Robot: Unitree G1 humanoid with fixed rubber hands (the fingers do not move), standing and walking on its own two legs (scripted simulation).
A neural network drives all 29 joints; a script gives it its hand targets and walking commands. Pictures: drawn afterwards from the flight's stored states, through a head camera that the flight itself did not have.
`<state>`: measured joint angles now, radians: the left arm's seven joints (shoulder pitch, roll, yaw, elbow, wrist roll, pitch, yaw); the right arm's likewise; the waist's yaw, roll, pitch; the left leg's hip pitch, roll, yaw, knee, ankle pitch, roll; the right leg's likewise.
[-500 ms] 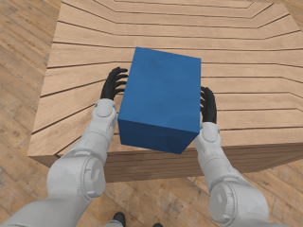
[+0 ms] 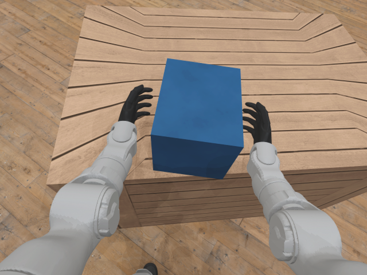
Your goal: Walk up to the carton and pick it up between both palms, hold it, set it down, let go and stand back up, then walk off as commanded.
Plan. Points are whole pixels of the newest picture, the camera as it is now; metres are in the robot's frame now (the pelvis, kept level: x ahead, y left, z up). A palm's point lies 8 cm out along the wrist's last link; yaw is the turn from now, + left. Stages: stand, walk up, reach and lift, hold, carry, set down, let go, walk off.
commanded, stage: set down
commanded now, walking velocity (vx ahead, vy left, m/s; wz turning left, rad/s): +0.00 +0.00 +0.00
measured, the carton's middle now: (195, 120) +0.48 -0.03 +0.00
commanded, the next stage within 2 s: none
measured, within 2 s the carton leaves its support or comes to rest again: neither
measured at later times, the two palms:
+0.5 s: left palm (117, 147) +0.38 +0.15 +0.01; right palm (265, 163) +0.35 -0.18 +0.02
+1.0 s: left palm (94, 179) +0.31 +0.18 +0.02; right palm (278, 195) +0.27 -0.18 +0.03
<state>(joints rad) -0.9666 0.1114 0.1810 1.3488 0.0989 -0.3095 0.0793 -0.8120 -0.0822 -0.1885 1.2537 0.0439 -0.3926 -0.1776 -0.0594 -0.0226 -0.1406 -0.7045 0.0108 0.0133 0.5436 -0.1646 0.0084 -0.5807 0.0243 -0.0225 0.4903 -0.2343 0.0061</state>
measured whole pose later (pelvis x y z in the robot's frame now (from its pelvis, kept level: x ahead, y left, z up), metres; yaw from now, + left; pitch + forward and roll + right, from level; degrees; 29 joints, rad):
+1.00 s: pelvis -0.02 +0.02 +0.00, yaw +0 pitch +11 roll -4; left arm -0.28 0.13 0.00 0.70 -0.07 -0.22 0.03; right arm -0.24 -0.08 -0.06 0.76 0.19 -0.32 -0.17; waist -0.06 -0.02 -0.18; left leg -0.58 0.01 0.01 0.54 -0.16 0.04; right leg -0.43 0.03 -0.02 0.43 -0.19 0.01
